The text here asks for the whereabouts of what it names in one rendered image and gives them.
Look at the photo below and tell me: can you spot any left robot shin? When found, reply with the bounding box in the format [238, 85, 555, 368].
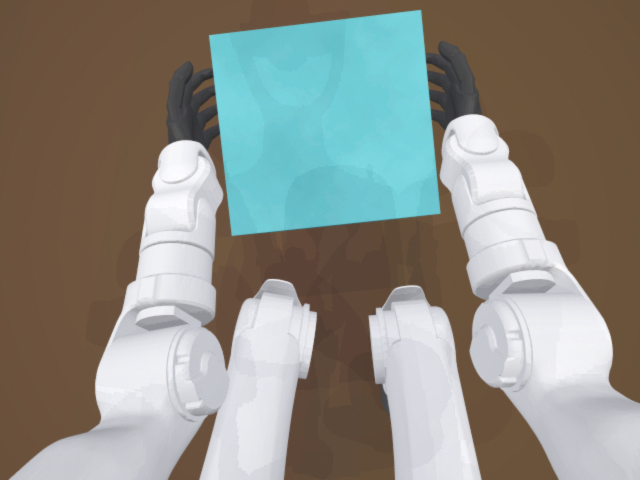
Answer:
[231, 279, 302, 352]

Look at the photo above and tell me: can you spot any robot left hand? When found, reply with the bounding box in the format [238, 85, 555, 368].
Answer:
[166, 61, 220, 152]

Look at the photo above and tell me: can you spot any carton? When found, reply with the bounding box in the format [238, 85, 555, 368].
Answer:
[209, 10, 441, 236]

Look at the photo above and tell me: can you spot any right robot upper arm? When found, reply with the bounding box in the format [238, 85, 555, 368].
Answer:
[470, 293, 640, 480]

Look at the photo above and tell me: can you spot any robot left forearm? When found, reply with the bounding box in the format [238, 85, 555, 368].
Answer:
[95, 140, 223, 408]

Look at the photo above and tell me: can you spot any left robot upper arm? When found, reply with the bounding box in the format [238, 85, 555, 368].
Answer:
[9, 324, 230, 480]

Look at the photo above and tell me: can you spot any robot right hand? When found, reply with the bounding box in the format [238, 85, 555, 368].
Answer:
[425, 41, 482, 131]

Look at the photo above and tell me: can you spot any robot right forearm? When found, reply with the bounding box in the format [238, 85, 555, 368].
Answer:
[440, 114, 613, 369]

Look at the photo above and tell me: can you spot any robot right thigh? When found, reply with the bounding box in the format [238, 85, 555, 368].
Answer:
[369, 299, 482, 480]

